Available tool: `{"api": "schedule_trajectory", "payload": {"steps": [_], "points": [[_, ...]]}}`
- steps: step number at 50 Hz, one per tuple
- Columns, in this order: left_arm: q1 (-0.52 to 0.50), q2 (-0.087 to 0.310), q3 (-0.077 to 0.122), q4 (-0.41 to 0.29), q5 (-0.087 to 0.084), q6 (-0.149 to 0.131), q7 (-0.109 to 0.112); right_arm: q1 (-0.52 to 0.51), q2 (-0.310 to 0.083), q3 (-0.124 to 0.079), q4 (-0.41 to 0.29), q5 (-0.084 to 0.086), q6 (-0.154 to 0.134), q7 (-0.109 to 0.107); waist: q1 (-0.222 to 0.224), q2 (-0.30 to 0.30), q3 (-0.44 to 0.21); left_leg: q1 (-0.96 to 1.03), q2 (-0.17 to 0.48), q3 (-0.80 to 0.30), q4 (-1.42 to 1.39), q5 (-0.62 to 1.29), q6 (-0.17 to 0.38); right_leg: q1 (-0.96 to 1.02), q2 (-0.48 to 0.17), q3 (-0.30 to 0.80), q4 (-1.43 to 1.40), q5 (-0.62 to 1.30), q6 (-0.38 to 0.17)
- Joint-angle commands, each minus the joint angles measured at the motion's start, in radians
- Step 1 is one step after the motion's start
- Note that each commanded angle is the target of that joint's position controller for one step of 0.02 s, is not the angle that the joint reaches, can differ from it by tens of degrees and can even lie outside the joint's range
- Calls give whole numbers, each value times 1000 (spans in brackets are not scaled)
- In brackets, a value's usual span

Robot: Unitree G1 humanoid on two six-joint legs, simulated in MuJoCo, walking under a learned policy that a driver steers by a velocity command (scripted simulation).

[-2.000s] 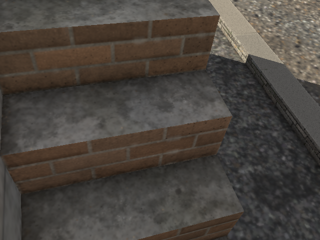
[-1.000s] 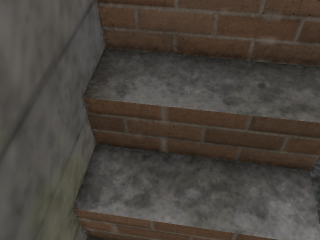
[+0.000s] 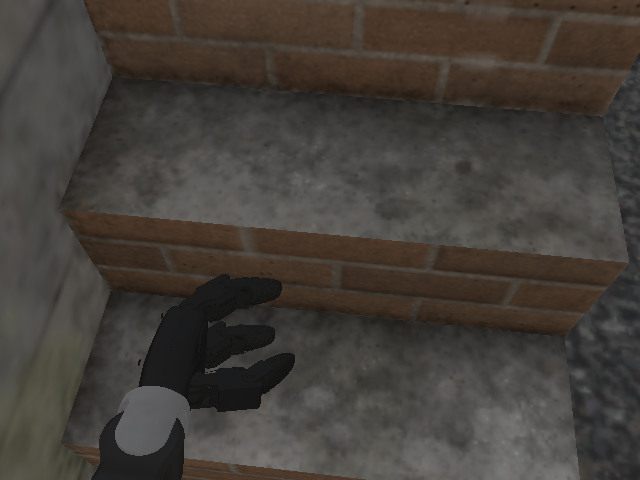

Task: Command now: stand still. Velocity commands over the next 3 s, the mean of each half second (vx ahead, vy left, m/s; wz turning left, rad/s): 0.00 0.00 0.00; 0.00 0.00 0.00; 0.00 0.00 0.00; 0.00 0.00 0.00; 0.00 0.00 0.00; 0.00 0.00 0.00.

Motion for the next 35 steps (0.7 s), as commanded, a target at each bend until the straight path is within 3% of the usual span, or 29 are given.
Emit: {"api": "schedule_trajectory", "payload": {"steps": [1, 2, 3, 4, 5, 6, 7, 8, 9, 11, 12, 13, 14, 15, 16, 17, 18, 19, 20, 21, 22, 23, 24, 25, 26, 28, 31, 34, 35], "points": [[201, 6, 7, -41, -65, -35, 22, -182, -180, -13, -156, 43, 24, 30, 227, -120, -464, 424, 151, -50, 101, 1198, 152, 434, -131, -61, -1031, 417, -15], [243, -10, 16, 8, -90, -48, 26, -131, -199, -18, -136, 57, 35, 65, 222, -233, -550, 340, 129, 31, 234, 1015, 88, 749, -133, -123, -1159, 684, -21], [329, 47, 40, 86, -76, -44, 48, -93, -151, 8, -163, 66, 45, 96, 207, -444, -590, -49, 36, 91, 371, 617, 26, 1048, -235, 97, -993, 1144, -109], [418, 10, 38, 96, -44, -18, 80, -192, -219, -11, -183, 48, 41, 117, 273, -351, -412, -239, -50, 41, 522, 18, 26, 960, -228, 180, -1211, 1163, -111], [321, 104, 64, 88, -12, -23, 107, -190, -239, -39, -248, 17, 46, 132, 180, -361, -288, -472, -76, -91, 847, -342, 8, 971, -320, 322, -1127, 1524, -189], [191, 176, 88, 56, 44, -32, 138, -126, -174, -37, -262, 12, 49, 120, 78, -182, -242, -634, -102, -209, 1232, -537, -9, 973, -405, 342, -1105, 1626, -195], [116, 231, 100, 39, 59, -51, 160, -39, -130, -33, -275, 3, 57, 87, 6, -87, -212, -682, -87, -303, 1379, -567, 5, 848, -456, 355, -1076, 1490, -143], [79, 205, 99, 35, 53, -68, 144, 23, -164, -42, -258, -11, 76, 61, -49, -29, -184, -625, -70, -259, 1401, -522, -4, 730, -417, 294, -1047, 1256, -79], [79, 204, 95, 63, 38, -85, 127, 13, -190, -51, -264, -20, 89, 52, -82, -72, -121, -608, -67, -210, 1405, -476, -26, 658, -389, 239, -1093, 1178, -67], [142, 185, 89, 83, 29, -112, 114, -61, -230, -55, -290, -22, 107, 40, -43, -48, -48, -604, -70, -122, 1367, -471, -72, 609, -358, 163, -1147, 1073, -69], [162, 206, 91, 89, 38, -114, 114, -83, -217, -52, -304, -13, 102, 39, -34, -66, -18, -617, -55, -117, 1313, -502, -77, 606, -349, 141, -1158, 1075, -66], [167, 209, 88, 90, 47, -108, 110, -100, -200, -34, -328, -3, 91, 43, -49, -42, -27, -608, -49, -82, 1156, -464, -73, 637, -318, 113, -1136, 1063, -57], [191, 223, 95, 76, 51, -96, 117, -140, -190, -22, -360, 4, 88, 51, -40, -78, -56, -558, -24, -138, 1050, -436, -55, 630, -300, 106, -1098, 1071, -41], [206, 241, 92, 71, 57, -82, 120, -113, -175, -14, -367, 9, 82, 44, -46, -96, -78, -518, -45, -92, 1020, -324, -51, 617, -294, 105, -1004, 1059, -46], [246, 259, 92, 66, 45, -73, 131, -144, -160, -5, -371, 11, 86, 51, -26, -85, -101, -478, -74, -72, 1038, -228, -42, 576, -300, 112, -968, 1013, -53], [167, 230, 65, 34, 19, -40, 129, -7, -114, 15, -362, 36, 94, 62, -140, 0, -165, -265, -54, -25, 623, -38, 22, 561, -188, 4, -898, 1036, 8], [142, 218, 60, 37, -6, -18, 120, 100, -58, 24, -293, 31, 102, 59, -181, 115, -174, -25, -16, -20, 424, 264, 100, 403, -91, -77, -665, 592, 44], [112, 193, 51, 25, 22, 9, 119, 87, -50, 38, -289, 26, 84, 57, -151, 161, -137, -54, 2, -68, 235, 320, 101, 358, -32, -75, -321, 140, 81], [146, 101, 54, 53, 28, 35, 96, -80, -39, 66, -329, -7, 56, 75, 7, 64, -107, -140, -33, -53, 435, 71, 88, 288, -25, 36, -156, 283, 63], [240, 51, 33, 55, 16, 50, 89, -114, -22, 86, -370, -16, 45, 77, 64, -50, -81, -246, -11, -172, 427, 26, 68, 273, 10, 143, -116, 376, 97], [457, 44, 41, 30, 36, 92, 67, -320, -91, 76, -417, 23, 43, 53, 261, 16, -75, -466, 146, -521, 215, -310, 96, 350, -11, 142, -224, 533, 131], [456, 110, 54, 9, 49, 124, 73, -477, -124, 70, -453, 52, 34, 44, 296, 103, -6, -689, 193, -679, 127, -647, 142, 377, -50, 54, -182, 665, 134], [419, 188, 78, -6, 48, 141, 103, -498, -111, 75, -443, 51, 22, 45, 274, 65, 15, -703, 189, -700, 112, -618, 133, 375, -55, 46, -191, 720, 150], [371, 208, 86, -9, 40, 153, 120, -512, -102, 80, -449, 40, 0, 35, 234, 6, -25, -635, 190, -703, 163, -552, 138, 346, -53, 79, -233, 734, 151], [355, 211, 93, -13, 16, 155, 123, -473, -113, 81, -431, 33, -11, 25, 201, -13, -58, -576, 195, -692, 176, -514, 132, 323, -61, 95, -274, 723, 150], [353, 192, 94, 8, -1, 154, 116, -370, -104, 69, -379, 27, -19, 17, 148, -17, -107, -433, 195, -688, 231, -416, 146, 304, -84, 105, -360, 689, 141], [380, 187, 96, 49, 9, 147, 115, -294, -49, 56, -356, 29, -5, -4, 94, 59, -160, -311, 185, -653, 290, -428, 178, 276, -96, 86, -457, 629, 119], [399, 159, 88, 86, 12, 133, 94, -294, -18, 48, -362, 28, 12, -16, 85, 73, -184, -301, 172, -635, 334, -486, 196, 275, -94, 55, -486, 612, 88], [472, 155, 89, 143, 12, 127, 80, -332, -2, 53, -360, 29, 7, -22, 128, 31, -182, -373, 140, -536, 388, -467, 187, 345, -90, -8, -512, 689, 64]]}}
Next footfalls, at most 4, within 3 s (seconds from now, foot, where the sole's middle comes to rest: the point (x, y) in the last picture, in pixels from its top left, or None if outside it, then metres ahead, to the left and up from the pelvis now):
0.40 left None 0.18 0.13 -0.57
0.94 right None -0.08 -0.02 -0.79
1.26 left None -0.02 0.17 -0.79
1.56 right None -0.07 -0.09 -0.79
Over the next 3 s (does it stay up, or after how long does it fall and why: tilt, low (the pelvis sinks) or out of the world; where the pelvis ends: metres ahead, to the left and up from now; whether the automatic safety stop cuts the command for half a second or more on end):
stays up -0.12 0.06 -0.02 its command is cut before an obstacle from the start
